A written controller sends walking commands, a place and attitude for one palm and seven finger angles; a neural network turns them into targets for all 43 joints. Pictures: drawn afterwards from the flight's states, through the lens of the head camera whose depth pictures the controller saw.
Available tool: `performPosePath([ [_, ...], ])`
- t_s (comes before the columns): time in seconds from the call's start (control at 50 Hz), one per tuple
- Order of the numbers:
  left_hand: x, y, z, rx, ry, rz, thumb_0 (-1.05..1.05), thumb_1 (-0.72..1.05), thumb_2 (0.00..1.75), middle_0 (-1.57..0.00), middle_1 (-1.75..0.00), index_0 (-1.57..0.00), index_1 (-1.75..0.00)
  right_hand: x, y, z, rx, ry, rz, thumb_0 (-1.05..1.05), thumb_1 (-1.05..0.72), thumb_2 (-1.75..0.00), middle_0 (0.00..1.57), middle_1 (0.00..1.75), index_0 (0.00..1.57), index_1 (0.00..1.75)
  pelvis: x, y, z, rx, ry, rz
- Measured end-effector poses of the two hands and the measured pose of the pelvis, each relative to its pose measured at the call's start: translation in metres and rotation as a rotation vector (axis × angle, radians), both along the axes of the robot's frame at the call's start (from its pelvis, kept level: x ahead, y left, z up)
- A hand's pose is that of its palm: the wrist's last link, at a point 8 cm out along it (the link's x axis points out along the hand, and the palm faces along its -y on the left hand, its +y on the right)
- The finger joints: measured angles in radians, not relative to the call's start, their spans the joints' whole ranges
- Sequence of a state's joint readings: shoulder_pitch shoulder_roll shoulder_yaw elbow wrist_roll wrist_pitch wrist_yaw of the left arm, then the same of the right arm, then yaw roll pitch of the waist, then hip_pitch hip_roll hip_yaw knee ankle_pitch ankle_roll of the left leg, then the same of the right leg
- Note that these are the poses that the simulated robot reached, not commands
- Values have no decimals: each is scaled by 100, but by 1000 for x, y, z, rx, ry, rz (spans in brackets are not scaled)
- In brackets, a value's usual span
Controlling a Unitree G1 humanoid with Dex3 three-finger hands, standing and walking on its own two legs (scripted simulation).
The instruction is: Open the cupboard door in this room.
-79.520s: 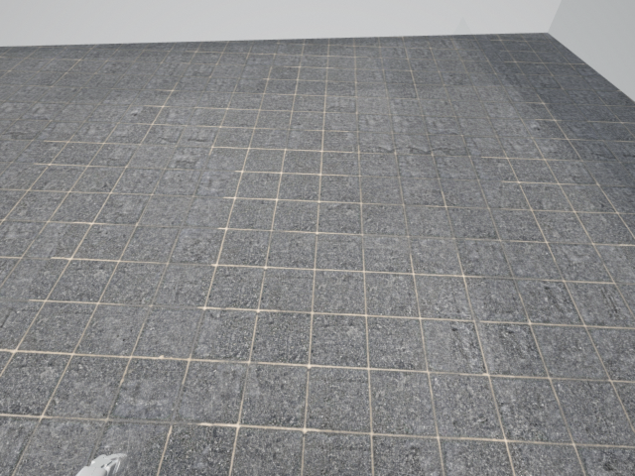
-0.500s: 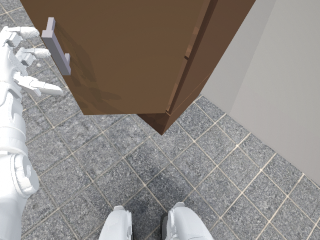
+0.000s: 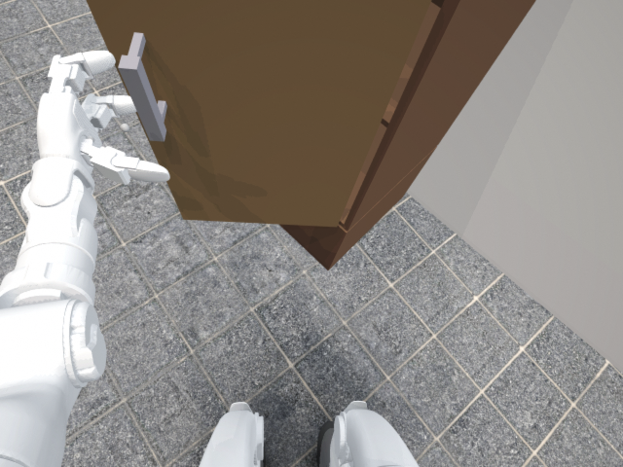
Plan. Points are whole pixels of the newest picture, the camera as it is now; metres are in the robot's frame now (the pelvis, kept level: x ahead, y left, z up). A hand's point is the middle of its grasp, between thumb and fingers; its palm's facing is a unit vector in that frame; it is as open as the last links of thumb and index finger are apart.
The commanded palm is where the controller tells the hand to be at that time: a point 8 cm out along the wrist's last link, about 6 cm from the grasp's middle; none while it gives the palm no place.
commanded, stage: slide the fingers in behind the handle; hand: left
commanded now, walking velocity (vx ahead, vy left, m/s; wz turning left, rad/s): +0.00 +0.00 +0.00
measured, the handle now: (148, 91) +0.56 +0.20 +0.06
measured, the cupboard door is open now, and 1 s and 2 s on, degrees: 44 43 43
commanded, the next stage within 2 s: move the hooked fingers beside the handle in 0.40 s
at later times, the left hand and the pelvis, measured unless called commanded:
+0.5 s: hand (147, 135) +0.49 +0.19 +0.05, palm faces +0.01 -1.00 -0.05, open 15.2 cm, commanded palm +0.48 +0.20 +0.06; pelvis +0.00 -0.01 +0.00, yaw +0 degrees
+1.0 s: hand (142, 132) +0.50 +0.20 +0.06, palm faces +0.01 -1.00 -0.03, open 13.9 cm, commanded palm +0.48 +0.24 +0.06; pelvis -0.01 -0.01 +0.00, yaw -3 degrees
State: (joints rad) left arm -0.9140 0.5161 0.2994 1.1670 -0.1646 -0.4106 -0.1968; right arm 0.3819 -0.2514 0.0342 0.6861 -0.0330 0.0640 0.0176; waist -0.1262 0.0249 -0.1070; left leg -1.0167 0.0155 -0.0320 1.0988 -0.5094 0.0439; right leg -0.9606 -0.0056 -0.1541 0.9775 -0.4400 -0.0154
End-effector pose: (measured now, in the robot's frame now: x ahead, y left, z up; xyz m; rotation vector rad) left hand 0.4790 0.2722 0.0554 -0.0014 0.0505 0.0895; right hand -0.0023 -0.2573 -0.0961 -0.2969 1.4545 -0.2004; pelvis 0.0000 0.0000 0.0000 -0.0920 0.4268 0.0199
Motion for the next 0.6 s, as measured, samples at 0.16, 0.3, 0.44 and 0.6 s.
performPosePath([
  [0.16, -3, -5, 0, 1, -3, 16, -1, -50, 30, -29, -120, 0, -109, 6, -3, -1, 9, -14, 8, 0, -91, -90, 20, 30, 21, 30, 0, -2, 1, 3, -5, 2],
  [0.3, -5, -6, 0, 9, -2, 11, -1, -50, 30, -29, -120, 0, -105, 10, -6, -2, 10, -26, 7, 0, -91, -90, 20, 30, 21, 30, 1, -4, 2, 6, -9, 0],
  [0.44, -8, -13, 1, 28, -4, -27, -1, -50, 30, -29, -120, -1, -104, 11, -8, -2, 12, -30, 9, 0, -91, -90, 20, 30, 21, 30, 2, -5, 3, 9, -11, -1],
  [0.6, 5, -45, 0, -9, -6, -91, -1, -50, 30, -24, -119, -20, -115, 14, -10, -3, 6, -82, -24, 0, -91, -90, 20, 30, 21, 30, 1, -7, 1, 19, -15, -27],
])
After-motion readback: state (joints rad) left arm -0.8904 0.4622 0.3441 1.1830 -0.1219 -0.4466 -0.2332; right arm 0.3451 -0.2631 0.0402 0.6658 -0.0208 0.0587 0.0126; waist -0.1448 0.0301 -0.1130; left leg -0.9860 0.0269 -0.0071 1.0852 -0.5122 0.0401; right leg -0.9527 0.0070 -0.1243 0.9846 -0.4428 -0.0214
